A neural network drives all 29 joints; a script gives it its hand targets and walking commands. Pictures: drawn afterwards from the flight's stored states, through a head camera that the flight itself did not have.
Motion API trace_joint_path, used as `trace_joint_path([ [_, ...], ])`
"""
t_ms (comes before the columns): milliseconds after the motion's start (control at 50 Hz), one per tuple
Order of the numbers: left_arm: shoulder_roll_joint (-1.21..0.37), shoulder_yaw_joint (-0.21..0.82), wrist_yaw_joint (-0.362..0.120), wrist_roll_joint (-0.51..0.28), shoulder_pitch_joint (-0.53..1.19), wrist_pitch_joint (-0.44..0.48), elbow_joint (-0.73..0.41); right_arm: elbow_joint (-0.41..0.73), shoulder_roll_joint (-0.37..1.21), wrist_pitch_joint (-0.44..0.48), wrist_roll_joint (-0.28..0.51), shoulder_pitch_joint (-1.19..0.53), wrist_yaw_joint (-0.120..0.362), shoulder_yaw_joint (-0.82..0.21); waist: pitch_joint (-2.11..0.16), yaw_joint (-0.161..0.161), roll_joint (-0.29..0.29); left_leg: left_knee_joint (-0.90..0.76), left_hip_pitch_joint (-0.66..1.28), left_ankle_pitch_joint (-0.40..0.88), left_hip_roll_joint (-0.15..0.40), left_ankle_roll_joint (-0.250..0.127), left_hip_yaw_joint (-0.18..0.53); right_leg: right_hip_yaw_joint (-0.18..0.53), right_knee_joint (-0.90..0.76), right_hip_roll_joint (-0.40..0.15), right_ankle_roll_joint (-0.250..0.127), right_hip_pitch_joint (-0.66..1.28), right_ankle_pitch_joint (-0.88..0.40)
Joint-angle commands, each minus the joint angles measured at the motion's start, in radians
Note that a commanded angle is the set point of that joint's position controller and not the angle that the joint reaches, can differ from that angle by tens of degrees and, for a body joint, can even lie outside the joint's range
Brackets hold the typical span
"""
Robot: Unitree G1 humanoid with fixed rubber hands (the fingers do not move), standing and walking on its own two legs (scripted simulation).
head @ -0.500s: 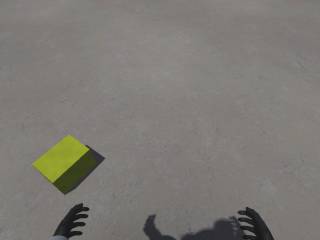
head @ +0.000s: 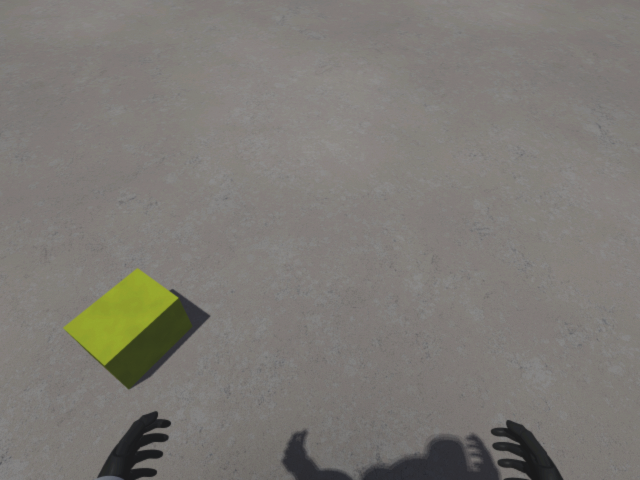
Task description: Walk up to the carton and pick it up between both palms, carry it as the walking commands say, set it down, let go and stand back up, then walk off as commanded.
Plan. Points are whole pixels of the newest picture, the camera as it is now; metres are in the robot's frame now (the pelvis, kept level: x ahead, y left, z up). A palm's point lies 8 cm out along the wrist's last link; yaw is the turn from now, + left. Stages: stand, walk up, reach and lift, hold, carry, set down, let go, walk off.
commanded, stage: stand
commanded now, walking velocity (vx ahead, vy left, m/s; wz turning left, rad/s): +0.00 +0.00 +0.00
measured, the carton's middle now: (133, 327) +0.63 +0.60 -0.66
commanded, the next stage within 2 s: walk up in 1.30 s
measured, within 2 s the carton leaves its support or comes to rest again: neither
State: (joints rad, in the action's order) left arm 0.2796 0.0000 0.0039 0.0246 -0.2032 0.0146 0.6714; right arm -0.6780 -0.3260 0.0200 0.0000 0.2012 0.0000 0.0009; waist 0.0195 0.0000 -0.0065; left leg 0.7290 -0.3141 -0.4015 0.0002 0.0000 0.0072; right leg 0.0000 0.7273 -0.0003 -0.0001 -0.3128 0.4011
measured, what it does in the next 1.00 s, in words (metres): stands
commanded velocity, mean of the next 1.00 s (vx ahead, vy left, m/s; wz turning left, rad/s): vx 0.00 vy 0.00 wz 0.00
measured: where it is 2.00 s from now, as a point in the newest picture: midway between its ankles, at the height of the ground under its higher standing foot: outside the picture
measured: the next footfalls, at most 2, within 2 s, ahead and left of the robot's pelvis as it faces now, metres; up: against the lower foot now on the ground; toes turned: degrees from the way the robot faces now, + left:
left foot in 1.82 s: +0.04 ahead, +0.19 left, +0.00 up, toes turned +7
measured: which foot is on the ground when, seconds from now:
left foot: down 0.00-1.00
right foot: down 0.00-1.00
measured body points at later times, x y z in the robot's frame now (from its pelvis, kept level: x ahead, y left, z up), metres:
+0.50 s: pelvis +0.00 +0.00 +0.00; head +0.00 +0.00 +0.45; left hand +0.13 +0.26 -0.10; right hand +0.13 -0.28 -0.09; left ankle -0.01 +0.12 -0.72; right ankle -0.01 -0.12 -0.72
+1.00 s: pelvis -0.03 +0.00 +0.00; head -0.04 +0.00 +0.45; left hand +0.10 +0.27 -0.11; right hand +0.10 -0.29 -0.10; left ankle -0.01 +0.12 -0.72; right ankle -0.01 -0.12 -0.72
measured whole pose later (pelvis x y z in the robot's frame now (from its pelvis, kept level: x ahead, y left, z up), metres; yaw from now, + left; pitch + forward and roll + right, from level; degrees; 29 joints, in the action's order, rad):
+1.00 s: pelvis -0.03 +0.00 +0.00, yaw +0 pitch -3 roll +0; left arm 0.29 0.00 0.00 0.01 -0.20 0.02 0.78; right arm -0.78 -0.35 0.03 0.00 0.20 0.00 0.00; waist 0.02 0.00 0.00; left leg 0.73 -0.31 -0.36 0.00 0.00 0.01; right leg 0.00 0.73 0.00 0.00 -0.31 0.36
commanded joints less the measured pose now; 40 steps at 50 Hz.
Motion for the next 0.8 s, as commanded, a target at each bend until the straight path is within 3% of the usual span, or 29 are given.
trace_joint_path([
  [0, 0.228, -0.072, 0.011, -0.011, 0.073, 0.043, -0.045, 0.051, -0.207, 0.037, -0.024, -0.062, -0.016, 0.071, -0.096, -0.006, 0.026, -0.116, 0.042, 0.371, 0.088, -0.078, 0.1, 0.061, -0.068, -0.082, -0.084, 0.027, -0.333],
  [20, 0.246, -0.082, 0.009, -0.008, 0.049, 0.044, -0.022, 0.026, -0.246, 0.039, -0.025, -0.046, -0.011, 0.082, -0.06, -0.029, -0.006, -0.116, 0.009, 0.337, 0.08, -0.075, 0.094, 0.065, -0.067, -0.08, -0.083, 0.031, -0.323],
  [40, 0.241, -0.078, 0.011, -0.001, 0.071, 0.037, -0.023, 0.038, -0.218, 0.041, -0.021, -0.073, -0.012, 0.081, -0.085, 0.001, -0.01, -0.103, 0.026, 0.311, 0.076, -0.077, 0.073, 0.083, -0.088, -0.091, -0.079, 0.018, -0.337],
  [60, 0.248, -0.082, 0.012, -0.015, 0.072, 0.035, -0.026, 0.019, -0.222, 0.034, -0.024, -0.026, -0.009, 0.079, -0.068, -0.009, 0.042, -0.104, 0.03, 0.343, 0.082, -0.072, 0.088, 0.063, -0.086, -0.087, -0.079, 0.021, -0.314],
  [80, 0.273, -0.09, 0.011, -0.003, 0.072, 0.035, -0.024, 0.016, -0.202, 0.032, -0.019, -0.053, -0.01, 0.077, -0.105, 0.006, 0.042, -0.099, 0.045, 0.331, 0.081, -0.063, 0.075, 0.072, -0.095, -0.089, -0.08, 0.027, -0.35],
  [100, 0.243, -0.086, 0.015, 0.005, 0.075, 0.031, -0.018, 0.025, -0.21, 0.035, -0.023, -0.054, -0.017, 0.076, -0.048, -0.005, 0.014, -0.098, 0.024, 0.314, 0.08, -0.072, 0.077, 0.084, -0.118, -0.086, -0.078, 0.001, -0.328],
  [120, 0.268, -0.088, 0.011, -0.006, 0.064, 0.039, -0.032, 0.032, -0.195, 0.033, -0.021, -0.036, -0.02, 0.068, -0.052, 0.008, 0.002, -0.123, 0.022, 0.287, 0.073, -0.079, 0.096, 0.099, -0.102, -0.094, -0.079, 0.015, -0.287],
  [160, 0.269, -0.081, 0.011, -0.006, 0.047, 0.036, -0.009, 0.011, -0.213, 0.03, -0.022, -0.06, -0.016, 0.076, -0.113, -0.012, 0.039, -0.1, 0.061, 0.321, 0.088, -0.08, 0.09, 0.087, -0.1, -0.09, -0.081, 0.036, -0.299],
  [180, 0.264, -0.086, 0.009, -0.007, 0.075, 0.04, -0.024, 0.026, -0.198, 0.033, -0.003, -0.036, -0.017, 0.071, -0.102, -0.001, 0.032, -0.099, 0.029, 0.31, 0.073, -0.066, 0.071, 0.09, -0.099, -0.095, -0.088, 0.042, -0.309],
  [220, 0.267, -0.08, 0.005, -0.021, 0.068, 0.039, -0.012, 0.011, -0.201, 0.033, -0.021, -0.034, -0.014, 0.07, -0.052, -0.014, 0.033, -0.141, 0.002, 0.265, 0.081, -0.087, 0.099, 0.096, -0.095, -0.098, -0.079, 0.028, -0.266],
  [260, 0.265, -0.081, 0.007, -0.002, 0.083, 0.041, 0.007, 0.01, -0.198, 0.038, -0.023, -0.072, -0.01, 0.078, -0.052, 0.0, -0.008, -0.125, 0.037, 0.257, 0.081, -0.077, 0.088, 0.097, -0.123, -0.098, -0.093, 0.008, -0.262],
  [280, 0.27, -0.089, 0.012, -0.01, 0.067, 0.043, -0.018, 0.009, -0.209, 0.038, -0.019, -0.057, -0.01, 0.08, -0.06, -0.012, 0.015, -0.131, -0.001, 0.262, 0.084, -0.083, 0.112, 0.08, -0.12, -0.089, -0.086, 0.024, -0.258],
  [320, 0.259, -0.077, 0.008, 0.0, 0.068, 0.046, 0.002, 0.017, -0.206, 0.046, -0.021, -0.069, -0.01, 0.081, -0.067, 0.014, 0.081, -0.099, 0.047, 0.301, 0.082, -0.071, 0.09, 0.096, -0.14, -0.098, -0.083, 0.004, -0.325],
  [380, 0.291, -0.084, 0.011, -0.009, 0.071, 0.041, 0.017, -0.02, -0.239, 0.04, -0.021, -0.064, -0.007, 0.081, -0.114, -0.013, -0.005, -0.114, 0.066, 0.334, 0.084, -0.074, 0.072, 0.091, -0.113, -0.099, -0.083, 0.05, -0.342],
  [400, 0.277, -0.081, 0.008, -0.019, 0.063, 0.042, 0.014, -0.016, -0.222, 0.034, -0.023, -0.048, -0.013, 0.073, -0.079, -0.017, 0.039, -0.129, 0.041, 0.318, 0.08, -0.085, 0.1, 0.088, -0.105, -0.092, -0.086, 0.047, -0.3],
  [420, 0.266, -0.074, 0.009, -0.019, 0.08, 0.044, 0.001, -0.01, -0.212, 0.038, -0.029, -0.072, -0.008, 0.072, -0.086, -0.026, 0.007, -0.131, 0.048, 0.379, 0.092, -0.087, 0.1, 0.082, -0.099, -0.083, -0.077, 0.038, -0.338],
  [440, 0.262, -0.087, 0.005, -0.017, 0.076, 0.044, 0.009, -0.011, -0.242, 0.041, -0.023, -0.055, -0.013, 0.08, -0.073, -0.022, -0.015, -0.116, 0.018, 0.331, 0.086, -0.084, 0.091, 0.091, -0.105, -0.096, -0.09, 0.047, -0.339],
  [460, 0.265, -0.081, 0.013, -0.01, 0.101, 0.039, 0.017, -0.005, -0.195, 0.044, -0.014, -0.072, -0.013, 0.067, -0.037, 0.005, 0.046, -0.131, 0.024, 0.314, 0.085, -0.078, 0.089, 0.114, -0.128, -0.101, -0.087, 0.012, -0.337],
  [480, 0.258, -0.078, 0.01, -0.016, 0.089, 0.042, 0.013, -0.014, -0.218, 0.039, -0.023, -0.051, -0.017, 0.066, -0.062, -0.01, 0.007, -0.147, 0.033, 0.31, 0.095, -0.09, 0.124, 0.112, -0.133, -0.1, -0.087, 0.036, -0.315],
  [500, 0.26, -0.082, 0.014, -0.02, 0.083, 0.04, 0.012, -0.02, -0.219, 0.036, -0.02, -0.079, -0.014, 0.07, -0.057, -0.017, 0.021, -0.156, 0.043, 0.27, 0.091, -0.085, 0.105, 0.103, -0.141, -0.091, -0.081, 0.023, -0.264],
  [520, 0.263, -0.08, 0.011, -0.013, 0.099, 0.037, 0.026, -0.017, -0.229, 0.036, -0.019, -0.082, -0.01, 0.066, -0.064, -0.008, -0.015, -0.152, 0.028, 0.308, 0.093, -0.078, 0.102, 0.082, -0.112, -0.091, -0.094, 0.035, -0.297],
  [540, 0.235, -0.079, 0.015, -0.012, 0.06, 0.042, 0.026, -0.023, -0.238, 0.04, -0.018, -0.055, -0.01, 0.078, -0.099, -0.021, 0.028, -0.13, 0.021, 0.287, 0.093, -0.079, 0.108, 0.085, -0.122, -0.088, -0.087, 0.067, -0.317],
  [580, 0.275, -0.081, 0.012, -0.011, 0.09, 0.044, 0.039, -0.016, -0.213, 0.042, -0.023, -0.076, -0.006, 0.068, -0.063, -0.003, 0.012, -0.139, 0.06, 0.328, 0.098, -0.089, 0.097, 0.102, -0.144, -0.091, -0.074, 0.032, -0.335],
  [600, 0.287, -0.082, 0.01, -0.014, 0.08, 0.047, 0.038, -0.019, -0.216, 0.033, -0.013, -0.079, -0.009, 0.069, -0.065, 0.001, 0.023, -0.133, 0.047, 0.332, 0.087, -0.073, 0.08, 0.094, -0.136, -0.109, -0.088, 0.05, -0.336],
  [620, 0.291, -0.089, 0.013, -0.014, 0.076, 0.042, 0.043, -0.024, -0.206, 0.037, -0.008, -0.064, -0.01, 0.073, -0.074, 0.007, -0.011, -0.151, 0.057, 0.284, 0.079, -0.077, 0.087, 0.121, -0.143, -0.112, -0.087, 0.04, -0.309],
  [660, 0.272, -0.076, 0.009, -0.016, 0.073, 0.039, 0.037, -0.029, -0.225, 0.049, -0.014, -0.072, -0.009, 0.07, -0.064, -0.009, 0.006, -0.163, 0.048, 0.333, 0.096, -0.076, 0.116, 0.086, -0.142, -0.092, -0.082, 0.045, -0.315],
  [700, 0.253, -0.072, 0.009, -0.012, 0.067, 0.04, 0.056, -0.043, -0.22, 0.043, -0.015, -0.054, -0.011, 0.072, -0.075, 0.003, -0.034, -0.12, 0.071, 0.354, 0.094, -0.082, 0.1, 0.091, -0.136, -0.099, -0.084, 0.025, -0.318],
  [720, 0.252, -0.062, 0.008, -0.011, 0.072, 0.044, 0.06, -0.04, -0.206, 0.043, -0.013, -0.063, -0.01, 0.065, -0.054, 0.006, 0.047, -0.128, 0.061, 0.323, 0.088, -0.076, 0.119, 0.1, -0.147, -0.091, -0.087, 0.009, -0.321],
  [780, 0.281, -0.077, 0.006, -0.006, 0.084, 0.046, 0.06, -0.045, -0.231, 0.032, -0.024, -0.068, -0.014, 0.07, -0.08, 0.005, 0.026, -0.15, 0.075, 0.282, 0.09, -0.086, 0.108, 0.098, -0.162, -0.102, -0.079, 0.033, -0.292],
])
